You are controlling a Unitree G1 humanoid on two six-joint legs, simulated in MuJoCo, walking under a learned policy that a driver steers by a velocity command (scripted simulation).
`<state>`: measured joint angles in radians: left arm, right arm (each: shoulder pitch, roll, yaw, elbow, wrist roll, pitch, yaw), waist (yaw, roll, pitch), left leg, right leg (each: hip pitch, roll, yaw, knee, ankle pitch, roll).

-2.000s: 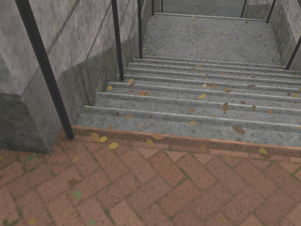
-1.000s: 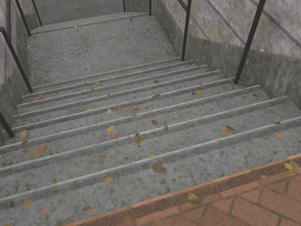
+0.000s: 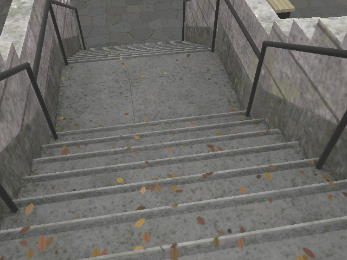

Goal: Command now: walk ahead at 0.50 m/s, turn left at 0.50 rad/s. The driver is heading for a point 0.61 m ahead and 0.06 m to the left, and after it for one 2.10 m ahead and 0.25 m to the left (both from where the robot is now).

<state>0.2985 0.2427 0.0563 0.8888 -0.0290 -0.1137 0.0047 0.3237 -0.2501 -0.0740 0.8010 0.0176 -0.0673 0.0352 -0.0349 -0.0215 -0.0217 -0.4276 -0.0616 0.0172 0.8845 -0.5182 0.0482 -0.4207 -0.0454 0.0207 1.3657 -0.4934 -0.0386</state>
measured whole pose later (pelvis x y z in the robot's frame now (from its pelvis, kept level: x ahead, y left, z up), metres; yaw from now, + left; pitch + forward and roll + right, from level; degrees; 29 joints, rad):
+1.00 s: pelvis +0.49 +0.15 -0.31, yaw +14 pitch +1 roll -1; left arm 0.41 0.22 0.04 0.93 -0.06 -0.03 0.05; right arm 0.29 -0.18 -0.04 0.90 0.00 -0.03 0.06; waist 0.04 -0.02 -0.03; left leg -0.40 -0.04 0.00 0.67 -0.29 0.06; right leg -0.64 0.03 0.13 1.90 -0.59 -0.02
